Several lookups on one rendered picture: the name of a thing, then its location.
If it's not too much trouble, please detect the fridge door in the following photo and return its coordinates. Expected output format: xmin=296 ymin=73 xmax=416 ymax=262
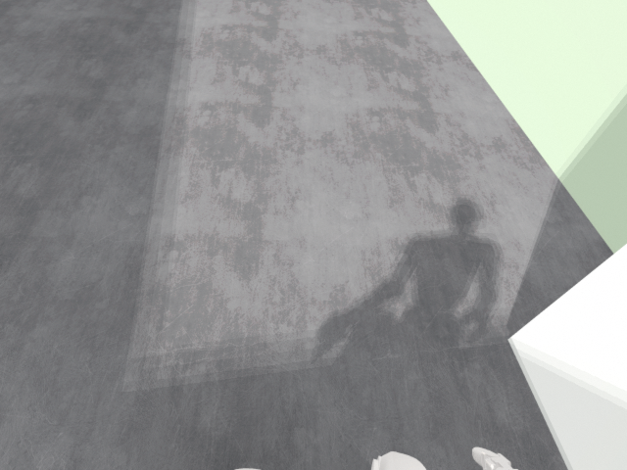
xmin=511 ymin=244 xmax=627 ymax=470

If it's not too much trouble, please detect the robot right hand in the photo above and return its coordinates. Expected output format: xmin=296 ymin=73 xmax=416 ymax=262
xmin=472 ymin=447 xmax=518 ymax=470

